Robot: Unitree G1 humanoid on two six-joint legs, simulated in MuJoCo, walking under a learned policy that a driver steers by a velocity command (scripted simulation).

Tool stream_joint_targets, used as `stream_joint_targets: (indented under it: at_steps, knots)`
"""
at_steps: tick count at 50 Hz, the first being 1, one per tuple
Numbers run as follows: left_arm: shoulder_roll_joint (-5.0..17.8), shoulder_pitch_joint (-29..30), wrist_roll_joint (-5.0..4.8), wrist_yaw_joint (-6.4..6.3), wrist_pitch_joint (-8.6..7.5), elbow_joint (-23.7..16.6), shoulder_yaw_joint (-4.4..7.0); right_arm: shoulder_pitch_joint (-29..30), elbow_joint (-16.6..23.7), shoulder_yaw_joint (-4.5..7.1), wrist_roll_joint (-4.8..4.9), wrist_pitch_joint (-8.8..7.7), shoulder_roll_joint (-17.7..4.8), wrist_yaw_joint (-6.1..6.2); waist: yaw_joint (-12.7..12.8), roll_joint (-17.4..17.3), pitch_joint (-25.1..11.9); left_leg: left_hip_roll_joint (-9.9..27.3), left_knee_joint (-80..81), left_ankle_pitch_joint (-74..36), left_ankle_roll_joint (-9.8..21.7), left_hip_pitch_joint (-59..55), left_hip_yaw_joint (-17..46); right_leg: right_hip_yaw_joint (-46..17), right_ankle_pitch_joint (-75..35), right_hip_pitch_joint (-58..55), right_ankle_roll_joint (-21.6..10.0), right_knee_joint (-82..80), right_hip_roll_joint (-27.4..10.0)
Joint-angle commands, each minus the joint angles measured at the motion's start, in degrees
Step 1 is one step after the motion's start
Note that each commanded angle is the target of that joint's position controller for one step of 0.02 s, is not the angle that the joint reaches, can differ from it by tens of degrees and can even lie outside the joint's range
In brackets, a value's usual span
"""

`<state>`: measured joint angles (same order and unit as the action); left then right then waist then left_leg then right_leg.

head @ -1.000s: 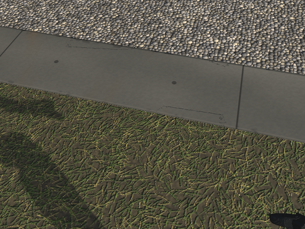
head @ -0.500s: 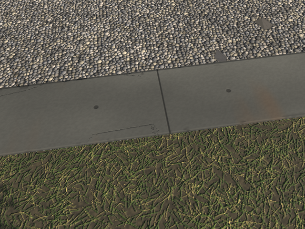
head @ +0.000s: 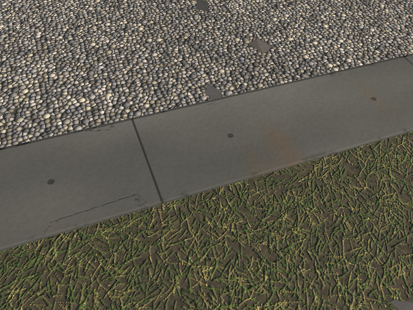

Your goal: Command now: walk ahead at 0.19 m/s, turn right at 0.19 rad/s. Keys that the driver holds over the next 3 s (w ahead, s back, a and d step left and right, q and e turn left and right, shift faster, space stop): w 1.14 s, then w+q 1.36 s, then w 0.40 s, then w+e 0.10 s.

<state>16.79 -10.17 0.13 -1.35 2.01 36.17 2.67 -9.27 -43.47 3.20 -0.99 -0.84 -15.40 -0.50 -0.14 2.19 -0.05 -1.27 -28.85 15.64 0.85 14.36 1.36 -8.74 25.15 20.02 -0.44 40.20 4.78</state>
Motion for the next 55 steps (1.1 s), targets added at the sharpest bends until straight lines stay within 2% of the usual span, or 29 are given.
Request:
stream_joint_targets:
  at_steps: [1, 3, 5, 8, 12, 14, 15, 16, 17, 18, 19, 22, 25, 29, 32, 36, 38, 39, 40, 41, 42, 43, 44, 45, 46, 47, 49, 52, 55]
  knots:
    - [10.06, 2.58, -0.65, -0.31, -2.12, -4.41, 3.31, -2.96, 2.04, 2.71, 0.53, -1.53, -11.24, 0.86, -1.9, -12.84, 3.47, 19.96, 19.85, 22.98, 13.25, -7.7, 28.75, 1.36, 4.73, 18.24, 1.69, 16.92, -3.03]
    - [8.07, 1.36, -0.3, 0.3, -2.66, -3.24, 3.07, -3.52, 1.56, 2.13, 1.76, -1.88, -9.53, 1.71, -1.7, -11.76, 3.88, 17.18, 19.84, 18.32, 10.9, -11.27, 23.56, 2.71, -1.2, 21.53, 2.43, 17.82, -5.39]
    - [4.89, 3.28, -0.42, 0.94, -3.96, -3.14, 2.17, -5.35, 1.05, 1.92, 1.7, -1.95, -8.82, 1.99, -2.95, -10.43, 3.21, 14.27, 20.28, 11.51, 9.86, -11.23, 17.76, 6.35, -5.6, 19.47, 2.65, 13.67, -5.81]
    - [1.78, 5.48, -0.77, 1.66, -5.44, -3.46, 1.03, -6.24, 0.91, 2.18, 1.89, -1.97, -9.67, 1.84, -3.94, -11.72, 1.82, 12.01, 19.71, 4.14, 9.46, -7.59, 11.57, 9.27, -8.46, 10.57, 2.51, 2.27, -5.63]
    - [3.68, 3.84, -1.53, 2.33, -6.03, -2.95, 1.46, -8.02, 0.35, 2.64, 2.87, -1.82, -11.92, 0.77, -2.82, -11.37, 2.09, 14.24, 17.94, 5.05, 10.39, -2.17, 11.72, 10.98, -11.23, -0.26, 0.83, -8.55, -4.79]
    - [4.68, -1.78, -1.61, 2.19, -5.98, -0.71, 2.11, -7.92, 0.08, 2.07, 2.9, -1.71, -10.73, 0.39, 0.45, -9.31, 1.15, 13.45, 14.17, 4.94, 8.77, 2.64, 10.8, 11.58, -14.47, -10.79, -0.67, -13.28, -3.76]
    - [5.86, -6.87, -1.97, 1.7, -5.86, 0.63, 2.77, -7.8, -0.08, 1.27, 2.33, -1.93, -8.56, 0.17, 3.07, -8.29, -0.54, 11.73, 9.14, 3.62, 6.93, 6.17, 8.72, 9.99, -13.49, -18.26, -1.85, -14.28, -4.66]
    - [9.09, -14.29, -1.58, 1.03, -5.88, 1.62, 3.69, -6.36, 0.93, -0.21, 1.28, -2.4, -4.27, -0.25, 6.53, -0.35, -4.47, 6.68, -7.65, 3.87, 3.26, 12.47, 2.91, -2.19, -7.8, -27.56, -4.84, -18.71, -13.93]
    - [16.85, -18.67, -0.45, 1.32, -5.77, 2.0, 5.38, -6.56, 4.43, -0.89, 1.72, -3.79, -2.07, 0.18, 6.33, 15.18, -7.42, 0.52, -26.12, 14.06, 0.42, 27.73, -2.17, -27.28, 6.85, -34.08, -13.8, -26.25, -26.82]
    - [12.46, -17.85, -0.3, 1.85, -6.46, 2.4, 4.27, -4.63, 4.5, 0.72, 2.96, -4.54, -8.18, 0.5, 6.71, 9.67, -4.19, 2.75, -36.14, 15.96, 0.71, 33.16, 2.7, -33.04, 14.94, -30.29, -16.66, -29.11, -27.68]
    - [9.12, -14.8, -0.3, 2.1, -7.02, 2.14, 3.0, -3.88, 4.46, 1.38, 3.6, -4.91, -9.95, 0.16, 4.98, 8.26, 0.84, 5.33, -38.41, 10.33, 2.02, 36.03, 3.48, -26.86, 13.52, -27.48, -15.07, -29.26, -25.44]
    - [5.66, -9.44, 0.09, 2.32, -7.21, 1.61, 1.72, -2.96, 3.2, 1.23, 1.83, -4.98, -7.72, -0.53, 2.08, 3.96, 3.69, 8.61, -33.47, -0.86, 1.77, 31.95, 2.76, -12.26, -6.42, -20.43, -11.77, -31.05, -18.71]
    - [6.1, -9.77, -0.22, 1.97, -7.39, 2.31, 1.93, -1.48, 3.38, 0.62, 1.59, -4.2, -5.37, -1.11, 1.45, 2.91, 3.31, 8.16, -27.6, -7.38, -0.43, 30.14, 0.71, -5.0, -19.68, -18.21, -11.96, -32.86, -16.71]
    - [7.42, -11.76, -0.58, 1.28, -7.01, 4.37, 2.23, 6.4, 5.76, -0.57, 1.52, -4.22, -2.94, -1.49, 3.31, 2.4, 4.51, 6.18, -11.86, -17.37, -2.09, 25.15, -1.01, 1.77, -25.54, -15.01, -10.92, -33.57, -14.77]
    - [8.45, -14.75, -1.05, 1.01, -6.81, 6.42, 2.52, 11.75, 7.45, -0.87, 1.96, -4.56, -3.07, -2.28, 4.78, 1.9, 5.77, 4.67, -5.25, -21.58, -1.44, 21.75, -1.56, 2.65, -24.6, -15.34, -10.69, -33.65, -16.12]
    - [9.19, -15.72, -1.46, 0.74, -5.95, 8.49, 2.93, 13.71, 8.85, -0.39, 2.03, -4.97, -4.9, -3.24, 3.3, 1.89, 5.68, 3.74, -0.67, -17.14, 1.7, 20.9, -0.95, 2.66, -32.31, -22.91, -9.09, -29.52, -19.2]
    - [10.52, -15.02, -1.18, 0.49, -5.29, 8.75, 3.29, 8.8, 7.89, 0.66, 1.76, -4.92, -7.15, -2.93, 0.12, 3.73, 1.1, 0.78, -0.55, -12.65, 3.77, 12.27, -3.51, 3.74, -50.7, -25.33, -7.74, -21.86, -18.62]
    - [10.14, -14.39, -0.95, 0.31, -4.79, 8.74, 3.01, 0.72, 5.63, 1.93, 1.72, -4.71, -9.27, -2.35, -4.25, 3.47, -4.25, -0.9, 0.34, -12.97, 5.56, 1.19, -5.2, 5.8, -58.59, -23.63, -6.33, -11.93, -16.3]
    - [8.72, -14.71, -0.18, 0.02, -4.66, 7.88, 2.2, -9.4, 3.41, 2.89, 1.46, -4.41, -12.01, -1.61, -8.38, 1.7, -11.95, 5.01, -2.62, -14.1, 8.36, -16.78, 0.76, 6.8, -49.51, -13.22, -4.52, 2.52, -14.11]
    - [0.66, -22.72, -0.02, 0.72, -5.62, 6.52, -0.17, -15.04, 2.32, 4.15, 0.43, -4.22, -17.98, -1.39, -5.01, -13.87, -21.98, 21.29, -0.04, -3.14, 18.43, -40.08, 29.48, 7.87, -13.93, 10.82, 0.06, 27.24, -3.8]
    - [3.79, -21.18, -0.96, 1.0, -7.0, 7.91, 0.23, -15.96, 1.71, 2.9, 1.37, -4.07, -12.95, -1.54, -6.77, -15.24, -25.91, 23.52, 10.12, 5.35, 19.46, -40.72, 43.94, -0.21, 7.36, 17.47, -0.11, 34.8, -1.57]
    - [8.2, -14.13, -2.79, 1.39, -7.68, 5.98, 1.6, -11.27, 1.89, 2.02, 1.72, -3.93, -10.59, -1.25, -6.32, -11.75, -14.08, 21.42, 11.71, 7.73, 16.04, -32.35, 34.78, 0.65, 4.59, 23.13, -0.62, 37.24, -5.31]
    - [8.22, -9.8, -2.83, 1.3, -8.08, 4.76, 1.39, -7.18, 2.41, 1.59, 1.63, -3.83, -9.22, -1.06, -4.73, -7.19, -7.68, 19.18, 12.94, 4.09, 14.2, -22.87, 27.0, 2.86, -0.82, 22.53, -1.08, 34.44, -8.42]
    - [7.56, -7.64, -1.77, 1.06, -8.07, 4.53, 1.47, -4.21, 2.55, 1.15, 1.12, -3.9, -7.76, -1.15, -2.86, -4.65, -3.21, 16.84, 14.63, -1.63, 13.35, -14.47, 21.55, 4.04, -4.58, 20.57, -0.86, 30.67, -10.44]
    - [6.98, -8.53, -1.15, 0.96, -7.52, 4.93, 1.7, -2.47, 2.78, 0.74, 0.34, -4.24, -6.37, -1.29, -0.65, -5.9, -1.83, 14.69, 16.42, -5.96, 12.66, -8.95, 17.56, 3.6, -7.48, 16.68, -0.81, 27.91, -12.24]
    - [5.75, -10.13, -1.04, 0.98, -6.87, 5.58, 1.51, -1.62, 2.67, 0.75, 0.19, -4.51, -6.05, -1.38, 0.62, -7.05, -1.8, 13.7, 18.19, -7.81, 12.92, -5.69, 15.53, 3.67, -8.93, 13.7, -0.44, 26.74, -12.74]
    - [3.94, -10.87, -0.75, 0.76, -5.78, 5.97, 1.15, -1.85, 1.62, 0.96, 0.79, -5.37, -6.55, -1.45, 1.75, -6.86, -0.85, 13.2, 20.58, -12.04, 14.04, -2.16, 11.63, 4.51, -10.41, 12.72, 0.63, 23.97, -13.28]
    - [3.54, -4.42, -0.07, 0.55, -5.73, 3.77, 0.89, -3.82, -0.01, 1.36, 0.99, -5.58, -8.18, -0.79, 0.59, -5.5, 2.01, 12.47, 22.52, -15.76, 14.02, -2.25, 7.63, 4.96, -18.8, 17.1, 2.07, 14.77, -13.88]
    - [2.07, 2.13, -0.24, 1.31, -6.66, 2.39, 0.2, -6.05, -1.01, 1.47, 1.46, -5.03, -9.27, -0.2, -1.78, -4.75, 3.15, 10.28, 22.62, -16.92, 11.76, -3.2, 3.26, 6.74, -29.04, 15.15, 1.86, 1.46, -12.14]
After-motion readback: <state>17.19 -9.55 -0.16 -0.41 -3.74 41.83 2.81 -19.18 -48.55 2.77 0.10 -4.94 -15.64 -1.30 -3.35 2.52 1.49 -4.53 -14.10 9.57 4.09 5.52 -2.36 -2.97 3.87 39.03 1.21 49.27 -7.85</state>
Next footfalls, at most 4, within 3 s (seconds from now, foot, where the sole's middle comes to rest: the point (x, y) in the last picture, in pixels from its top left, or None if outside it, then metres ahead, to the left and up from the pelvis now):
0.32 right None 0.14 -0.15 -0.77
0.80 left None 0.49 0.08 -0.77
1.32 right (253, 233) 0.78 -0.16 -0.77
1.84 left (169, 184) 1.00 0.15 -0.77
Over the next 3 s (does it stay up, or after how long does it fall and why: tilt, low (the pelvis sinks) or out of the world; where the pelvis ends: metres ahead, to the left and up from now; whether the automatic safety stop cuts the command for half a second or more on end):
stays up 1.36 0.40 0.01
